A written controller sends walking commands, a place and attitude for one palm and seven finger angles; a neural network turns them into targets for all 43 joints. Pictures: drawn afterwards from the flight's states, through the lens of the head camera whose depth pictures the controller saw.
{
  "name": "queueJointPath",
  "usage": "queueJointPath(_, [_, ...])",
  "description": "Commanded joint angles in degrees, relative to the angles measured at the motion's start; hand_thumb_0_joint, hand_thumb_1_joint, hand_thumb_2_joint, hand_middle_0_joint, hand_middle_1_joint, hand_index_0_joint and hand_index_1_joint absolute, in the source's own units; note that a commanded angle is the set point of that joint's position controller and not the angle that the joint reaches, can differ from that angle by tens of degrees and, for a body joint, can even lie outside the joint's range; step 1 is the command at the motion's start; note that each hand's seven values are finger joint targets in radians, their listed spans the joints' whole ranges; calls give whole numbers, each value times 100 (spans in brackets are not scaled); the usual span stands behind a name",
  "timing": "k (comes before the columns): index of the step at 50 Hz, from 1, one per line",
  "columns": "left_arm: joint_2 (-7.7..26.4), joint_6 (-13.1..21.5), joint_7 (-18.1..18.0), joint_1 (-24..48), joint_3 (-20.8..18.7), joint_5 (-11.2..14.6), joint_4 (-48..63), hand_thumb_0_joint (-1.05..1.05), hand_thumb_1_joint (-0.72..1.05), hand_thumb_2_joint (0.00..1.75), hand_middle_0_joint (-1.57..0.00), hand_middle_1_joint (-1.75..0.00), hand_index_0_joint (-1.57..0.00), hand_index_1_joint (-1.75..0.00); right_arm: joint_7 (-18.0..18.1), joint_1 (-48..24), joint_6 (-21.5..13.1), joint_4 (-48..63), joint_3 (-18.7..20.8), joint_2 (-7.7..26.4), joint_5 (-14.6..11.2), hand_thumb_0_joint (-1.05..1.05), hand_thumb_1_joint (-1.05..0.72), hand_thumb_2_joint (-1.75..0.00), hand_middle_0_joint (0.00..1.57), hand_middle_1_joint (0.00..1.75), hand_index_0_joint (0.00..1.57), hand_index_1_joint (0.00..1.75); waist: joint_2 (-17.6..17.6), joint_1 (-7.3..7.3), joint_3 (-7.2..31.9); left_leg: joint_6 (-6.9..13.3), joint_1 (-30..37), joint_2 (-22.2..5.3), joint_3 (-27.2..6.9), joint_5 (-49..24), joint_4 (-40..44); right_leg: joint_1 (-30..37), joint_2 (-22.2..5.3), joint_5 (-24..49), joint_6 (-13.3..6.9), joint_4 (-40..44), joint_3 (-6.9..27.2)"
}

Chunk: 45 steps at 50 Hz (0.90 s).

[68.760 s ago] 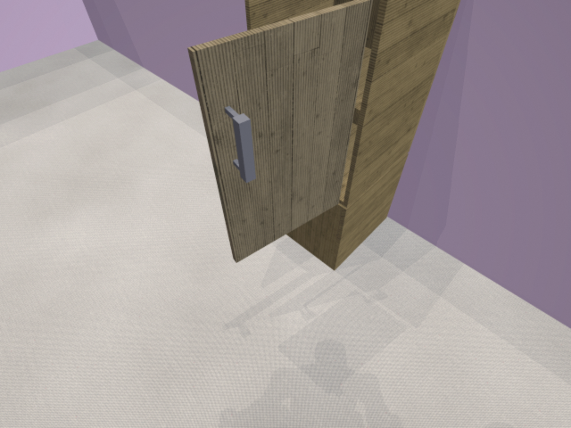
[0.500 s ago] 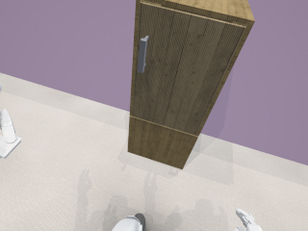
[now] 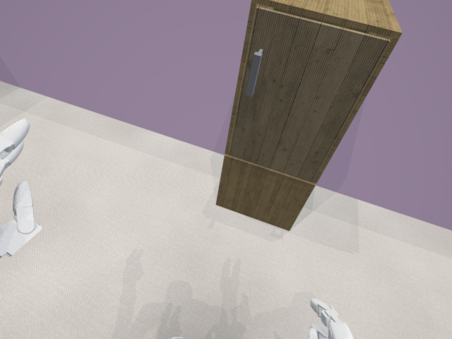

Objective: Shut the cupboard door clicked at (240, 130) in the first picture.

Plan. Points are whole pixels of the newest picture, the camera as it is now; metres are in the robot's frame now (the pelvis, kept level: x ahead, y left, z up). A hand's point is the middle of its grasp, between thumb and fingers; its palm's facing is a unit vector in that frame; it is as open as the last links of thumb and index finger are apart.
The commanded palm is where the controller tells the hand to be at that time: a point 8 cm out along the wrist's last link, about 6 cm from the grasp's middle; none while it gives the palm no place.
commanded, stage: stop stepping back and stand still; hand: left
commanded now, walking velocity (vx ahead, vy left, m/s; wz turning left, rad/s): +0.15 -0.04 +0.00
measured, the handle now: (255, 72) +0.89 -0.04 +0.06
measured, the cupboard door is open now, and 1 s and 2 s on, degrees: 0 0 0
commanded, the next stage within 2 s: let the arm hang, fingers relaxed in 0.44 s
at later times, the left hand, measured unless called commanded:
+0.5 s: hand out of the picture +0.16 +0.30 +0.17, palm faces +0.42 -0.73 -0.54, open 7.4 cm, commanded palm +0.10 +0.34 +0.17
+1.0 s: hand out of the picture +0.00 +0.22 -0.18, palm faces +0.06 -0.98 -0.21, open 6.9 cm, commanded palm none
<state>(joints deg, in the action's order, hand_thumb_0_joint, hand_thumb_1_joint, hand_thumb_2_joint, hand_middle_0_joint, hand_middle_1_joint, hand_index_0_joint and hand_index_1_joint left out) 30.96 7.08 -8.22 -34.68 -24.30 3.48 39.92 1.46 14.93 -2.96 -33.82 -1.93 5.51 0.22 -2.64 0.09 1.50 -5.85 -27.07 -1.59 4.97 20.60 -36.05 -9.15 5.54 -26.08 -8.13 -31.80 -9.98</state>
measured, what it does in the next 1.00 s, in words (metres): steps on the spot: right foot, then left foot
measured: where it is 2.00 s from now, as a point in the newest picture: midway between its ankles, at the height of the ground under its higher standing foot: outside the picture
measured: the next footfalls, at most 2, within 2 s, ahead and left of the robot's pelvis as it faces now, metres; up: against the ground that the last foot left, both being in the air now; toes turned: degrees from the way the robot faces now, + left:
right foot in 0.02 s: -0.03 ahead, -0.09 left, +0.00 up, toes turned -6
left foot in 0.16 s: +0.02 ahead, +0.17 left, +0.00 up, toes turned +3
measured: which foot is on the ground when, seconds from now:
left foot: up 0.00-0.14, down 0.16-1.00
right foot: up 0.00-0.00, down 0.02-0.16, up 0.18-0.42, down 0.44-1.00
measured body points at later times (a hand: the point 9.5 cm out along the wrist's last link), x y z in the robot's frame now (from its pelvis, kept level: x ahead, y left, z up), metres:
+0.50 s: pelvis -0.05 +0.04 -0.02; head -0.03 +0.04 +0.43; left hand +0.13 +0.34 +0.20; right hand +0.07 -0.19 -0.13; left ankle +0.01 +0.18 -0.72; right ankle -0.05 -0.06 -0.75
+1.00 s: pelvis -0.03 +0.03 -0.01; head -0.01 +0.04 +0.44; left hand -0.01 +0.27 -0.16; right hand +0.02 -0.20 -0.16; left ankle -0.02 +0.16 -0.75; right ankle -0.05 -0.06 -0.75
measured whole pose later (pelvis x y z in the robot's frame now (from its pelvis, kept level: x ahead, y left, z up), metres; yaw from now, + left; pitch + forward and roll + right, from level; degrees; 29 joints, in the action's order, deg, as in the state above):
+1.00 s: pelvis -0.03 +0.03 -0.01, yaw +1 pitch -1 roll +0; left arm 9.8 -0.7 -1.7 -15.2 -1.5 -0.8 -57.3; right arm 1.7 12.8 1.7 -57.1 0.4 9.7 1.3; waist 0.2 -0.1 -2.9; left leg -1.2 -14.7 -2.1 0.6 13.7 -28.9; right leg -10.7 0.8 -16.3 -1.6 -27.4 -4.1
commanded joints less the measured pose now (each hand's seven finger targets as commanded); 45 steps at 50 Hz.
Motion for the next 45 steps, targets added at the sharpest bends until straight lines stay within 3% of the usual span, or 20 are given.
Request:
queueJointPath(1, [1953,583,-386,2010,-1827,85,836,0,90,90,-20,-30,-20,-30,166,-941,-100,805,302,1059,45,0,-90,-90,20,30,20,30,-289,-230,-420,540,-1743,-585,-1232,858,-4440,-689,-2901,539,-245,1698,3378])
queueJointPath(2, [1590,631,-404,1913,-1547,107,-149,0,90,90,-20,-30,-20,-30,83,-905,-160,918,136,981,44,0,-90,-90,20,30,20,30,-210,-228,-347,558,-1155,-839,-1199,740,-2720,-599,-2836,537,1324,1063,3044])
queueJointPath(3, [393,377,-313,1480,-708,92,-1029,0,90,90,-20,-30,-20,-30,194,-621,-64,534,431,1070,-129,0,-90,-90,20,30,20,30,-990,-81,94,596,-589,-453,-396,292,-2332,-522,-2167,-705,-59,1298,2487])
queueJointPath(6, [384,299,-321,1761,-342,24,-315,0,90,90,-20,-30,-20,-30,420,-808,-60,548,456,1300,-87,0,-90,-90,20,30,20,30,279,-272,-411,622,1742,-110,109,304,27,-2059,-1416,-1212,26,313,1267])
queueJointPath(7, [303,364,-295,1587,-299,100,-38,0,90,90,-20,-30,-20,-30,474,-750,-156,656,492,1449,-89,0,-90,-90,20,30,20,30,1681,-313,-344,881,2108,-659,-914,700,1120,-2375,-941,-817,372,-1108,797])
queueJointPath(8, [324,548,-291,1785,-326,59,590,0,90,90,-20,-30,-20,-30,415,-763,-238,771,475,1519,-31,0,-90,-90,20,30,20,30,2914,-242,-328,1285,2314,-1839,-3237,460,2082,-2986,-335,-849,772,-2336,432])
queueJointPath(10, [801,783,-148,1717,-814,29,677,0,90,90,-20,-30,-20,-30,274,-897,-386,674,482,1389,22,0,-90,-90,20,30,20,30,1627,-181,-384,1533,995,-2260,-3963,1865,2861,-2366,-606,-248,861,-3151,1314])
queueJointPath(14, [576,830,-163,962,-960,-93,1110,0,90,90,-20,-30,-20,-30,69,-985,-347,730,554,1321,34,0,-90,-90,20,30,20,30,2338,27,-90,1248,-94,-1657,-1539,1701,2533,-831,-622,423,827,-2174,741])
queueJointPath(19, [436,556,-264,247,-987,-67,189,0,90,90,-20,-30,-20,-30,145,-699,-122,783,512,1231,-25,0,-90,-90,20,30,20,30,1536,7,229,800,-551,-1026,-489,1867,1294,759,-215,1,690,18,154])
queueJointPath(22, [734,548,-382,431,-1206,-36,-151,0,90,90,-20,-30,-20,-30,201,-498,-138,705,469,1194,0,0,-90,-90,20,30,20,30,-456,-66,108,559,-1140,-55,-290,449,-2021,422,-2378,663,-447,1738,3543])
queueJointPath(26, [317,579,-376,718,-726,-40,-251,0,90,90,-20,-30,-20,-30,263,-676,-221,506,466,1236,-60,0,-90,-90,20,30,20,30,-818,-84,-96,556,-204,-330,-474,286,-1430,-465,-2108,802,-283,1310,2321])
queueJointPath(27, [-1197,-356,371,1509,1800,-634,-4066,0,90,90,-20,-30,-20,-30,-307,-694,-505,-446,598,1526,21,0,-90,-90,20,30,20,30,-316,-614,-343,555,69,-766,-204,378,-780,-1145,-2393,2053,131,99,369])
queueJointPath(28, [-1384,-770,651,1306,1703,-547,-4283,0,90,90,-20,-30,-20,-30,-308,-58,-87,-465,511,1405,5,0,-90,-90,20,30,20,30,154,-548,-233,515,1190,-358,-410,-1399,-218,-1882,-1547,1949,528,-681,572])
queueJointPath(29, [-1519,-886,749,1084,1821,-461,-4446,0,90,90,-20,-30,-20,-30,-252,27,58,-280,431,1553,43,0,-90,-90,20,30,20,30,814,-332,-114,923,1035,-1005,-1471,-2671,434,-2026,-1035,1032,930,-1444,337])
queueJointPath(30, [-1578,-914,772,978,1870,-461,-4766,0,90,90,-20,-30,-20,-30,-184,-178,89,-250,498,1936,144,0,-90,-90,20,30,20,30,1100,-146,29,1443,697,-1827,-2449,-2580,947,-2000,-743,-349,1040,-2190,491])
queueJointPath(32, [-1474,-844,826,1514,1965,-475,-5183,0,90,90,-20,-30,-20,-30,-107,-542,114,-10,400,1961,291,0,-90,-90,20,30,20,30,385,-49,-154,1655,28,-1672,-2721,-1844,1152,-1445,-792,-419,1006,-1921,981])
queueJointPath(34, [-1257,-821,820,1534,1933,-467,-6138,0,90,90,-20,-30,-20,-30,-79,-683,154,-266,342,1810,250,0,-90,-90,20,30,20,30,543,115,205,1265,-269,-1090,-1916,-1716,941,-259,-793,752,1022,-681,944])
queueJointPath(37, [-712,-637,752,1747,2005,-507,-7499,0,90,90,-20,-30,-20,-30,-58,-756,380,-602,307,1321,166,0,-90,-90,20,30,20,30,-1590,15,-35,541,108,81,-524,513,-824,-772,-2258,2379,156,1316,2729])
queueJointPath(40, [-1068,-577,702,2087,2125,-467,-8397,0,90,90,-20,-30,-20,-30,-40,-248,423,-1263,315,980,124,0,-90,-90,20,30,20,30,154,-243,169,529,739,22,-500,-61,-507,-348,-1890,3664,33,777,2091])
queueJointPath(45, [-1560,-619,636,1797,2147,-425,-9102,0,90,90,-20,-30,-20,-30,57,-126,285,-1843,347,989,109,0,-90,-90,20,30,20,30,1121,-69,489,721,1877,-450,-786,-2675,831,-117,-1178,2943,715,749,1283])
